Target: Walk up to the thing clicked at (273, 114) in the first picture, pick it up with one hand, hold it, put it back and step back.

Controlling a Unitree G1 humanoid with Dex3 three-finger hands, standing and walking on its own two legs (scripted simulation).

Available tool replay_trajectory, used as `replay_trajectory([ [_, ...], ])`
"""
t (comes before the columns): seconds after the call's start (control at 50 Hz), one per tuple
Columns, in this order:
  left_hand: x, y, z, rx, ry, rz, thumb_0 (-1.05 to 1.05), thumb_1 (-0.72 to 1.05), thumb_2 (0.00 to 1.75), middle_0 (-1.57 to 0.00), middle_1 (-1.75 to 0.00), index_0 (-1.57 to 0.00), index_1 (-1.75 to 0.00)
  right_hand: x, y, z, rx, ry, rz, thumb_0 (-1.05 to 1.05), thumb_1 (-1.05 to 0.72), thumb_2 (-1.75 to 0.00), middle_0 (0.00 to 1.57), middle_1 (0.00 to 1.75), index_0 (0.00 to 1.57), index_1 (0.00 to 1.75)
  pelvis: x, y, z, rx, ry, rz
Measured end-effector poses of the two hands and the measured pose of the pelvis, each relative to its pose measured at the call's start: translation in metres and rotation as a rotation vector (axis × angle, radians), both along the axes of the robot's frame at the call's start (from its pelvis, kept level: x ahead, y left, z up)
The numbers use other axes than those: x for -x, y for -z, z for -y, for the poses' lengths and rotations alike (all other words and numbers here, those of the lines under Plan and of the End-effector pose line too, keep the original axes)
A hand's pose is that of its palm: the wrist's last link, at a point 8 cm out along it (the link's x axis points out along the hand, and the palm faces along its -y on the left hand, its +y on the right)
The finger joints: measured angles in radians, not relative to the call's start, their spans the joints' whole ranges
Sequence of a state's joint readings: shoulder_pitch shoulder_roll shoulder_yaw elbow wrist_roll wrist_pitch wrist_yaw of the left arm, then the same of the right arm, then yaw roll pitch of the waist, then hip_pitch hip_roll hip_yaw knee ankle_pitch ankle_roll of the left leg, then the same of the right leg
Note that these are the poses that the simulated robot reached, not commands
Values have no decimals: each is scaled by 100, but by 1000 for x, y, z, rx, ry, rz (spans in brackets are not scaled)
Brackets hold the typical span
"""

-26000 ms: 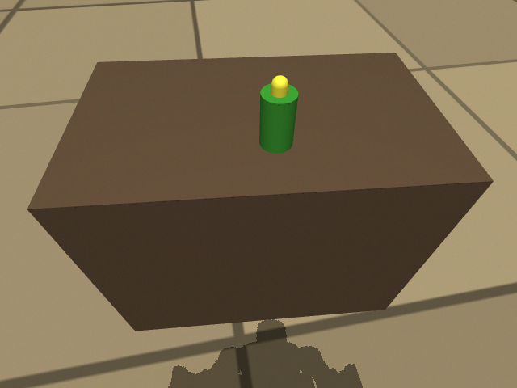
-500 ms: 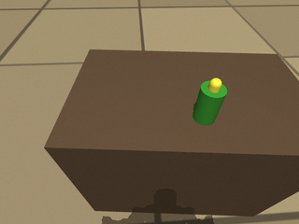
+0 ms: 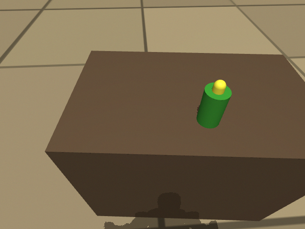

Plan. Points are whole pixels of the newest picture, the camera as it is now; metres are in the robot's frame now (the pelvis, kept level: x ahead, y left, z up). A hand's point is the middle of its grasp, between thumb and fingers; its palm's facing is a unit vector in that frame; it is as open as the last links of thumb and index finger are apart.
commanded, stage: stand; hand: right
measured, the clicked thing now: (213, 102) +0.47 -0.19 +0.05
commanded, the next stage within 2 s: none
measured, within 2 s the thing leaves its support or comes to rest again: neither
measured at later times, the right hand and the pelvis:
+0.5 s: hand out of the picture +0.06 -0.25 -0.16, palm faces -0.05 +0.94 -0.34, open 7.5 cm; pelvis +0.00 +0.00 +0.00, yaw +0 degrees
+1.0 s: hand out of the picture +0.07 -0.25 -0.16, palm faces -0.04 +0.94 -0.34, open 7.4 cm; pelvis +0.00 +0.00 +0.00, yaw +0 degrees
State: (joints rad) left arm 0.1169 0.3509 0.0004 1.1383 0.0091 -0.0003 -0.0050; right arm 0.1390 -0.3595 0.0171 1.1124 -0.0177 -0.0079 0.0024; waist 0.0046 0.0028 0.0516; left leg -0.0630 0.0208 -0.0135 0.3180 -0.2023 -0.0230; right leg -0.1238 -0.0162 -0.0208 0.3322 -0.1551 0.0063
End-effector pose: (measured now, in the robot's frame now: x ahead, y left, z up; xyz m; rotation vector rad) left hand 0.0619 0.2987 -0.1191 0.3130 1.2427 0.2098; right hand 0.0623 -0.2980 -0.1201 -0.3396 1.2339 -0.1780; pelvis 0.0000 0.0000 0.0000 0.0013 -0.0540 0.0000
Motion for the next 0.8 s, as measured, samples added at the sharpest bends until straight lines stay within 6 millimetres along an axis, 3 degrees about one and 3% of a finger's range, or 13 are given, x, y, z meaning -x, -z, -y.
replay_trajectory([
  [0.16,-1,0,1,1,3,8,1,90,90,-20,-30,-20,-30,0,0,-1,-3,1,4,0,-29,-73,19,28,19,28,1,0,0,0,2,1],
  [0.26,0,0,1,1,4,5,1,90,90,-20,-30,-20,-30,3,1,-1,-5,5,-3,0,-62,-84,20,29,20,30,1,0,0,0,3,0],
  [0.34,0,0,1,1,4,2,1,90,90,-20,-30,-20,-30,5,1,-1,-6,9,-9,0,-77,-87,20,30,20,30,1,0,0,-1,3,0],
  [0.5,1,0,1,0,5,-6,1,90,90,-20,-30,-20,-30,7,2,-1,-8,11,-18,0,-88,-90,20,30,20,30,1,0,0,-1,4,-3],
  [0.8,-5,-1,2,-2,8,5,1,90,90,-20,-30,-20,-30,2,2,-1,-11,12,-9,0,-91,-90,20,30,20,30,-1,0,1,-1,4,-3],
])
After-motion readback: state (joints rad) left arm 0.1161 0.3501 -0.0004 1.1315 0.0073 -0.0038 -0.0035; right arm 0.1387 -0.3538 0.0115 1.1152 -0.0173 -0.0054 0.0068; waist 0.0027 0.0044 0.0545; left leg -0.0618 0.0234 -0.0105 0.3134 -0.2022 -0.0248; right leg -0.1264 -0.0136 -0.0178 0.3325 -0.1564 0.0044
